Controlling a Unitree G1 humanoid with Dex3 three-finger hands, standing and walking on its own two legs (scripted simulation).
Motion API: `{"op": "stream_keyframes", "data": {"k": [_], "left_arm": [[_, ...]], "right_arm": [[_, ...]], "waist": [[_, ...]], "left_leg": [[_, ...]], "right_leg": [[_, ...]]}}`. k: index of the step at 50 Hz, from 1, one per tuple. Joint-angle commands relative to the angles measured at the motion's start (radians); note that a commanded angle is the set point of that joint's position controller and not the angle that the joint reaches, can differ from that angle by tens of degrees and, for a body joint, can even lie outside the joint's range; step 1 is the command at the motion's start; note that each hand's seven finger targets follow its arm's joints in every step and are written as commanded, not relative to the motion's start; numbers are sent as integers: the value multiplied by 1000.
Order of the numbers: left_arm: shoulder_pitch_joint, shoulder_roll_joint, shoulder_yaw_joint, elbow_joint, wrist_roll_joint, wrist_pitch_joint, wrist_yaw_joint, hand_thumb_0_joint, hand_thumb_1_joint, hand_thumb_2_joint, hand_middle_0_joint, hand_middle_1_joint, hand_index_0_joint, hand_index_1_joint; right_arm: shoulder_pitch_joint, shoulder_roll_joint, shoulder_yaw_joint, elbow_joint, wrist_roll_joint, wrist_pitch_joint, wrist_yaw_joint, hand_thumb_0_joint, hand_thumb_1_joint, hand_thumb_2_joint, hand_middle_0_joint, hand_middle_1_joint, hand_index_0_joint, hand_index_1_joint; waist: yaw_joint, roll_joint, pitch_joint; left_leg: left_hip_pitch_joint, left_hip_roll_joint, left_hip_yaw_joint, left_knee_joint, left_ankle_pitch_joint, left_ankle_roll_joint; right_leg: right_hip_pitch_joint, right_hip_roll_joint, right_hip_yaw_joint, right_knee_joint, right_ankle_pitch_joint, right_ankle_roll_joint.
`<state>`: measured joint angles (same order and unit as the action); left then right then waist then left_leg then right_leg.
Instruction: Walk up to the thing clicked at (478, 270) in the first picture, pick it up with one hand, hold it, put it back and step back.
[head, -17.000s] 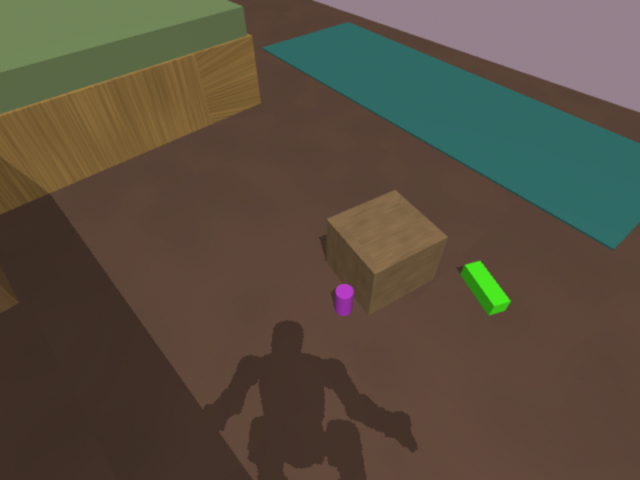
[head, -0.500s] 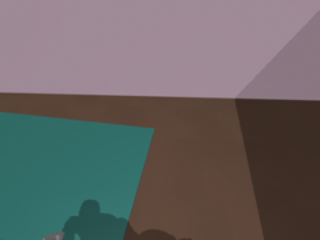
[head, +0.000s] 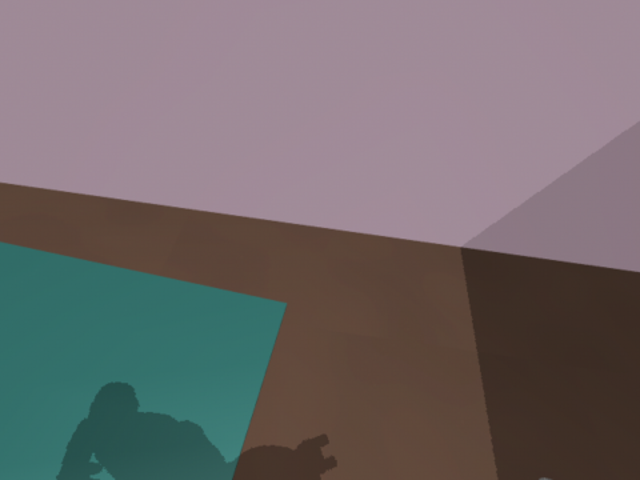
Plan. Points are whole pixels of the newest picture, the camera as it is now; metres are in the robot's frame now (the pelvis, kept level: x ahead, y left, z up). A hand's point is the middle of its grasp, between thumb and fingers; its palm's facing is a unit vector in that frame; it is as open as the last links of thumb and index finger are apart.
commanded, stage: walk up
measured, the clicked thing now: out of the picture -0.68 +0.59 -0.74
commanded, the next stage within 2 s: none
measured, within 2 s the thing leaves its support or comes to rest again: neither
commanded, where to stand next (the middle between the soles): +0.66 -0.01 m, yaw -1 degrees
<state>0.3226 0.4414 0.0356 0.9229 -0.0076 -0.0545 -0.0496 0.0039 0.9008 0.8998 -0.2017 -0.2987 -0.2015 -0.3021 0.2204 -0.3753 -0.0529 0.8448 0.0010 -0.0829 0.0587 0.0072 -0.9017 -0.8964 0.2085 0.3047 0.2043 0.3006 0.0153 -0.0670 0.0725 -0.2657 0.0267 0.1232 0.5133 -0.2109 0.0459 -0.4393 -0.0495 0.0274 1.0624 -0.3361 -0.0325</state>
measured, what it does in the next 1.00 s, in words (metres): walks ahead: right foot, then left foot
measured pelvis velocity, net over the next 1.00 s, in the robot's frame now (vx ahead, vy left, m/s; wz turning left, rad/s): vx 0.42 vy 0.00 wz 0.21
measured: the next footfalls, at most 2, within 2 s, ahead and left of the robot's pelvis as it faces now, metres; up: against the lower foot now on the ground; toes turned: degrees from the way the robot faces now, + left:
right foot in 0.28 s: +0.30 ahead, -0.16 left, +0.00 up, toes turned -6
left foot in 0.72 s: +0.45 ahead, +0.11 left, +0.00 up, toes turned +8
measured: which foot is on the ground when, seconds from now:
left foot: down 0.00-0.32, up 0.34-0.70, down 0.72-1.00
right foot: up 0.00-0.26, down 0.28-0.72, up 0.74-1.00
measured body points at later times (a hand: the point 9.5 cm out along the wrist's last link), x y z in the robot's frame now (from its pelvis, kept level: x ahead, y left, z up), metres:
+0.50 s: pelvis +0.22 -0.04 +0.00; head +0.24 -0.07 +0.45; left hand +0.31 +0.27 -0.09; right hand +0.27 -0.36 -0.13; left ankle +0.23 +0.11 -0.68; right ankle +0.26 -0.15 -0.73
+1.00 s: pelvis +0.42 +0.00 +0.01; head +0.41 +0.03 +0.46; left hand +0.50 +0.32 -0.10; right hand +0.49 -0.31 -0.09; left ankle +0.41 +0.10 -0.73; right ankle +0.54 -0.14 -0.68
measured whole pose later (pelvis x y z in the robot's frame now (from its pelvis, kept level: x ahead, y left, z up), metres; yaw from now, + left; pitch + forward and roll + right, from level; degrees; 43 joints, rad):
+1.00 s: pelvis +0.42 +0.00 +0.01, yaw +12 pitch -2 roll +0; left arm 0.15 0.41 0.04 0.83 0.02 0.01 -0.08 0.00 0.90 0.90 -0.20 -0.30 -0.20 -0.30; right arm 0.37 -0.35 -0.03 0.92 0.00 -0.03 0.04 0.01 -0.90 -0.90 0.21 0.31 0.21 0.30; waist -0.03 -0.07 0.03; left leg -0.15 -0.04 -0.06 0.38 -0.19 0.04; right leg -0.51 -0.04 0.04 0.83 -0.26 0.01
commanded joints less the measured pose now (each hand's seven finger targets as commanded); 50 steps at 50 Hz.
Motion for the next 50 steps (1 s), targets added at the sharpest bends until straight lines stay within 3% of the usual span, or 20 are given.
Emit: {"op": "stream_keyframes", "data": {"k": [1, 6, 11, 13, 14, 15, 16, 17, 18, 22, 26, 31, 34, 35, 36, 37, 38, 40, 43, 50], "left_arm": [[36, 176, 56, -57, 12, -19, -7, 0, 900, 900, -200, -300, -200, -300], [-91, 143, 59, -90, 19, -20, -28, 0, 900, 900, -200, -300, -200, -300], [-134, 140, 69, -81, 15, -28, -29, 0, 900, 900, -200, -300, -200, -300], [-33, 173, 85, -51, 18, -39, -16, 0, 900, 900, -200, -300, -200, -300], [52, 212, 101, -31, 21, -49, -4, 0, 900, 900, -200, -300, -200, -300], [164, 300, 129, -29, 27, -57, 13, 0, 900, 900, -200, -300, -200, -300], [165, 350, 131, -33, 9, -54, 18, 0, 900, 900, -200, -300, -200, -300], [116, 319, 120, -58, -3, -51, 22, 0, 900, 900, -200, -300, -200, -300], [61, 294, 112, -72, -11, -51, 26, 0, 900, 900, -200, -300, -200, -300], [-44, 222, 88, -114, 4, -56, 26, 0, 900, 900, -200, -300, -200, -300], [-33, 241, 101, -131, 17, -59, 20, 0, 900, 900, -200, -300, -200, -300], [-39, 252, 96, -140, 15, -53, 12, 0, 900, 900, -200, -300, -200, -300], [-227, 222, 94, -186, 36, -20, 0, 0, 900, 900, -200, -300, -200, -300], [-180, 184, 75, -179, 38, -7, -2, 0, 900, 900, -200, -300, -200, -300], [-139, 113, 55, -185, 31, 4, -5, 0, 900, 900, -200, -300, -200, -300], [-180, 94, 35, -223, 23, 4, 1, 0, 900, 900, -200, -300, -200, -300], [-212, 163, 40, -212, 36, -1, 6, 0, 900, 900, -200, -300, -200, -300], [-151, 180, 45, -149, 17, -4, 2, 0, 900, 900, -200, -300, -200, -300], [-126, 187, 58, -128, 20, 24, -5, 0, 900, 900, -200, -300, -200, -300], [-261, 148, 69, -179, 28, 39, -28, 0, 900, 900, -200, -300, -200, -300]], "right_arm": [[72, -281, -76, -56, -2, -32, -20, 0, -900, -900, 200, 300, 200, 300], [82, -293, -81, -65, 2, -29, -15, 0, -900, -900, 200, 300, 200, 300], [74, -296, -80, -75, -2, -14, -17, 0, -900, -900, 200, 300, 200, 300], [75, -276, -69, -84, -4, -9, -23, 0, -900, -900, 200, 300, 200, 300], [122, -226, -49, -81, -5, -9, -22, 0, -900, -900, 200, 300, 200, 300], [153, -170, -26, -99, -4, -11, -21, 0, -900, -900, 200, 300, 200, 300], [141, -236, -44, -85, 1, -2, -27, 0, -900, -900, 200, 300, 200, 300], [109, -283, -54, -61, -1, 6, -35, 0, -900, -900, 200, 300, 200, 300], [116, -263, -50, -43, 9, 10, -35, 0, -900, -900, 200, 300, 200, 300], [176, -240, -53, 8, -4, 28, -12, 0, -900, -900, 200, 300, 200, 300], [101, -220, -58, -12, -23, 28, 11, 0, -900, -900, 200, 300, 200, 300], [44, -214, -63, -27, -25, 7, 18, 0, -900, -900, 200, 300, 200, 300], [183, -227, -70, 22, -11, 38, 27, 0, -900, -900, 200, 300, 200, 300], [227, -262, -87, 38, -12, 39, 16, 0, -900, -900, 200, 300, 200, 300], [285, -326, -103, 40, -22, 36, -3, 0, -900, -900, 200, 300, 200, 300], [270, -405, -106, 10, -17, 30, -12, 0, -900, -900, 200, 300, 200, 300], [217, -398, -106, 7, 0, 31, -20, 0, -900, -900, 200, 300, 200, 300], [167, -312, -67, 7, 1, 24, -31, 0, -900, -900, 200, 300, 200, 300], [96, -285, -54, -7, 9, 19, -39, 0, -900, -900, 200, 300, 200, 300], [133, -293, -62, -6, -3, 15, -45, 0, -900, -900, 200, 300, 200, 300]], "waist": [[-25, 212, -21], [-43, 189, 19], [-33, 162, -13], [30, 92, -60], [63, -41, -132], [98, -236, -219], [101, -204, -184], [84, -67, -148], [63, -34, -112], [-11, -78, -49], [15, -76, -25], [14, -51, -29], [-91, -44, -113], [-112, 100, -142], [-125, 367, -135], [-120, 454, -75], [-86, 318, 3], [-42, 164, -42], [-1, 175, -82], [-22, 188, -3]], "left_leg": [[127, 252, -215, -310, 13, 162], [126, 237, -149, -301, 11, 160], [71, 223, -118, -192, 40, 132], [12, 198, -101, -8, 94, 95], [-55, 118, -26, 227, 113, 65], [-216, 16, 2, 520, -143, 22], [-388, -48, -70, 636, -318, 1], [-388, 12, -170, 701, -283, -2], [-366, 34, -213, 701, -221, -1], [-242, 68, -159, 517, -112, -25], [-243, 83, -115, 278, -80, -53], [-121, 71, -83, 108, 34, -45], [108, 26, 1, 90, 17, -10], [262, -5, -55, 46, -98, 17], [350, 130, -395, -191, -425, 96], [342, 351, -884, -376, -506, 221], [273, 394, -964, -397, -449, 295], [259, 274, -664, -303, -183, 218], [149, 191, -507, -328, -156, 155], [56, 170, -481, -356, -220, 162]], "right_leg": [[-137, -70, 11, -131, 91, 34], [-116, -80, -50, -370, 216, 26], [84, -16, -102, -492, 240, 3], [297, -2, -85, -532, 190, -12], [463, -15, -50, -605, 103, -39], [607, -252, 299, -675, -3, -98], [627, -390, 638, -806, -58, -202], [553, -385, 584, -790, 0, -231], [477, -341, 444, -782, 74, -211], [246, -211, 136, -814, 112, -175], [222, -215, 91, -833, -39, -200], [173, -219, 70, -783, -100, -176], [84, -204, -46, -621, -212, -107], [-27, -151, -83, -426, -218, -83], [-176, -19, -174, -35, -178, -19], [-387, 88, -109, 87, -260, 12], [-381, 20, -1, 123, -263, -3], [-273, -18, 42, 31, -142, 4], [-102, -10, 20, -97, -8, 24], [-98, 0, 20, -295, 133, 47]]}}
